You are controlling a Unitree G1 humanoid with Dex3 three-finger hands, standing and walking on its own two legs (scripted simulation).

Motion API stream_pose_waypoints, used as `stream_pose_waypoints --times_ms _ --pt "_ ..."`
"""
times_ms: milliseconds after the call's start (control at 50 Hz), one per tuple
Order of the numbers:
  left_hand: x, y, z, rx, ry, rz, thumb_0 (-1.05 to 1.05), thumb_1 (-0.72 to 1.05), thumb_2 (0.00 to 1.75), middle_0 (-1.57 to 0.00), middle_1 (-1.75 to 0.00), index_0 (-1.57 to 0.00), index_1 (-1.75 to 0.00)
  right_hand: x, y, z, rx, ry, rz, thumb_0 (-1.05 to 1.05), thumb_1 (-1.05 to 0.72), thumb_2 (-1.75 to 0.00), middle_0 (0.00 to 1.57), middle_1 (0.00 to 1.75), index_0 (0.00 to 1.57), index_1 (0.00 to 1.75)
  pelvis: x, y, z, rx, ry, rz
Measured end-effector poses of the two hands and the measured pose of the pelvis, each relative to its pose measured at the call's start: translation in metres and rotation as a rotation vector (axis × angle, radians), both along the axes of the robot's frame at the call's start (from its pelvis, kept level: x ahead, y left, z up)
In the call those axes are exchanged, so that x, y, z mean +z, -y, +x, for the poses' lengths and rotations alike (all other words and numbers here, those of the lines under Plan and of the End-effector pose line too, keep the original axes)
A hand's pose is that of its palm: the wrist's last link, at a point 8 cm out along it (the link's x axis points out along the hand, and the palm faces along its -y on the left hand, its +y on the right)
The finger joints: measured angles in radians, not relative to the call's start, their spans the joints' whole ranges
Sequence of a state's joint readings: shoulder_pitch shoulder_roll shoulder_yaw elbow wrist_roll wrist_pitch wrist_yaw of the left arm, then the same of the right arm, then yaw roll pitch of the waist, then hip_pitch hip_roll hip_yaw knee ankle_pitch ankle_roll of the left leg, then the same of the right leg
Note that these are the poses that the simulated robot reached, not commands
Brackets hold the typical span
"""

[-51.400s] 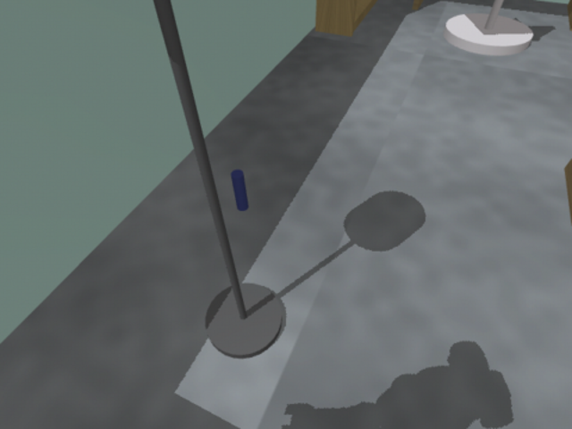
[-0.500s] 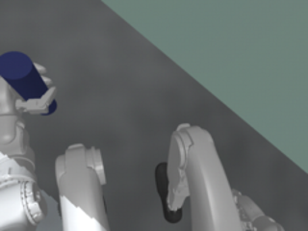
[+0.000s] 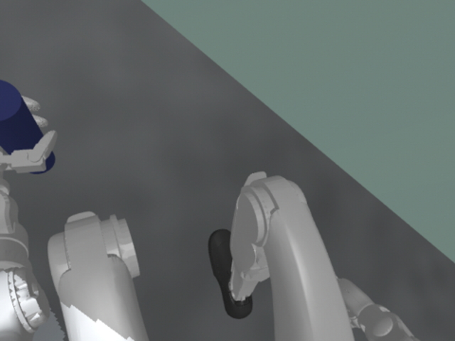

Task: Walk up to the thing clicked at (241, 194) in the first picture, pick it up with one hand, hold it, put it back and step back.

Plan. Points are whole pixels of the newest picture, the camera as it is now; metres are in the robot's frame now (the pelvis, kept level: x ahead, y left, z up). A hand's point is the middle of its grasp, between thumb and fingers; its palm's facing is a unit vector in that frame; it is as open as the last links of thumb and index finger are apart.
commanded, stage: lower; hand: left
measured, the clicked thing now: (20, 136) +0.46 +0.24 -0.13
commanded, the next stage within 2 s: loosen in 1.00 s
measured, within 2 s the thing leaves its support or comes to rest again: rests again in 1.38 s
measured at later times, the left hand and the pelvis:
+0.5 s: hand (32, 140) +0.46 +0.23 -0.16, palm faces +0.16 -0.99 +0.01, open 7.4 cm; pelvis -0.01 +0.01 -0.01, yaw -2 degrees
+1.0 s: hand (39, 143) +0.46 +0.23 -0.18, palm faces +0.16 -0.99 -0.01, open 7.4 cm; pelvis -0.01 +0.01 -0.01, yaw -4 degrees
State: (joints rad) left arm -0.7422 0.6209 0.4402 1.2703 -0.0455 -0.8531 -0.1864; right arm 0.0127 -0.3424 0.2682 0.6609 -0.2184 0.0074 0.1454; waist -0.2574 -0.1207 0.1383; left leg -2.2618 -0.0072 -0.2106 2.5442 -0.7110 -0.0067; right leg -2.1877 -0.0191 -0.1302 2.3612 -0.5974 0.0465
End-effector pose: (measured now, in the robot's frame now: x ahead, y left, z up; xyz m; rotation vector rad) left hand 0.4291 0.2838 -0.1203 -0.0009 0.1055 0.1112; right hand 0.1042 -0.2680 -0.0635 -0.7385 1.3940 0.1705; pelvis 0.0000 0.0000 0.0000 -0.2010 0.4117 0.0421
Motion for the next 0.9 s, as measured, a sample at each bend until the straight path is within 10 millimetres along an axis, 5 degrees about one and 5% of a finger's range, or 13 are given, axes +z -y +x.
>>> stream_pose_waypoints --times_ms 900 --pt "-0.052 0.006 0.004 0.041 0.012 0.004 0.02 -0.08 1.10 -0.85 -1.05 -0.89 -1.05 0.019 -0.017 0.006 0.199 -0.068 -0.097 0.00 -0.90 -0.90 0.20 0.30 0.21 0.30 -0.007 -0.010 -0.006 -0.032 0.098 -0.088"
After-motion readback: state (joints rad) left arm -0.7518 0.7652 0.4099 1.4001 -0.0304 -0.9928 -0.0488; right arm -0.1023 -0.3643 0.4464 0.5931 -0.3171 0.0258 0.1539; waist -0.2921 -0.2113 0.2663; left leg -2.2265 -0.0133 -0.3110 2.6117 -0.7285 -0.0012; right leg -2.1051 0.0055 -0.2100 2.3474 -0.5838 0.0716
